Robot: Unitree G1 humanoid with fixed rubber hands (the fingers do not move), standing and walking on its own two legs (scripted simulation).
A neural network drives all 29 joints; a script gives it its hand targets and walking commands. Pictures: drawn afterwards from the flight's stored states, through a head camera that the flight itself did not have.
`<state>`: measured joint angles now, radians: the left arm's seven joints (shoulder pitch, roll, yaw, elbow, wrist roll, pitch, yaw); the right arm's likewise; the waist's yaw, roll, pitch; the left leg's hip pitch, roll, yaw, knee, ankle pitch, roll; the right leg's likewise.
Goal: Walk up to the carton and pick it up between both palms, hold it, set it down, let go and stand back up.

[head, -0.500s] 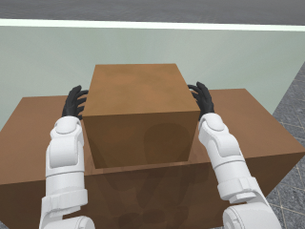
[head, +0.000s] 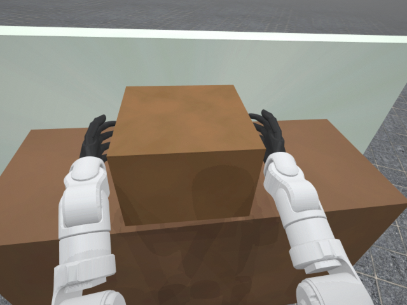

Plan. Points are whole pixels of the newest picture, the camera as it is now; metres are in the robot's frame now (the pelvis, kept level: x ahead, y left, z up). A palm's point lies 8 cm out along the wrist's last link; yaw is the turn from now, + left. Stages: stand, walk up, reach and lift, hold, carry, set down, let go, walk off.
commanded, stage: hold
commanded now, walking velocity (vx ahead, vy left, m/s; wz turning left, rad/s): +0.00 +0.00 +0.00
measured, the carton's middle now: (184, 148) +0.40 +0.01 +0.15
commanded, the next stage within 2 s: set down in 1.10 s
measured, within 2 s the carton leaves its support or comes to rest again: neither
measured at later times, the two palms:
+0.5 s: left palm (94, 159) +0.35 +0.17 +0.18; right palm (272, 153) +0.35 -0.15 +0.18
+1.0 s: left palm (95, 156) +0.35 +0.17 +0.18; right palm (272, 152) +0.35 -0.16 +0.18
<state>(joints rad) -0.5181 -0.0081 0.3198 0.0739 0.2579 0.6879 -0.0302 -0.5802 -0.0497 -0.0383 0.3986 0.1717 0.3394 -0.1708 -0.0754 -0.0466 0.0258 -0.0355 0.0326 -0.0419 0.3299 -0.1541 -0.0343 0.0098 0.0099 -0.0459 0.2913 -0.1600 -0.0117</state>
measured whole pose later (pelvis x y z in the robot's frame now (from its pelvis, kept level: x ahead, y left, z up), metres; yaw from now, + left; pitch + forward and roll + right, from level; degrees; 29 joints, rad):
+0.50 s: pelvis +0.00 +0.00 +0.00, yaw +0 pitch -8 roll -1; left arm -0.50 -0.02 0.32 0.06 0.26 0.69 -0.03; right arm -0.57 -0.06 -0.03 0.39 0.17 0.34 -0.17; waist -0.08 -0.04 0.03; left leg -0.02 0.03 -0.04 0.33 -0.15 -0.03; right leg 0.02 0.01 -0.04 0.28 -0.16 -0.01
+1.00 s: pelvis +0.00 +0.00 +0.00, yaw +0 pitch -8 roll -1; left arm -0.54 -0.01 0.31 0.10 0.27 0.68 -0.02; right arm -0.59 -0.05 -0.05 0.43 0.15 0.32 -0.16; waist -0.07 -0.04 0.03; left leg -0.04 0.03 -0.04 0.32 -0.15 -0.03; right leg 0.01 0.01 -0.04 0.28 -0.15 -0.01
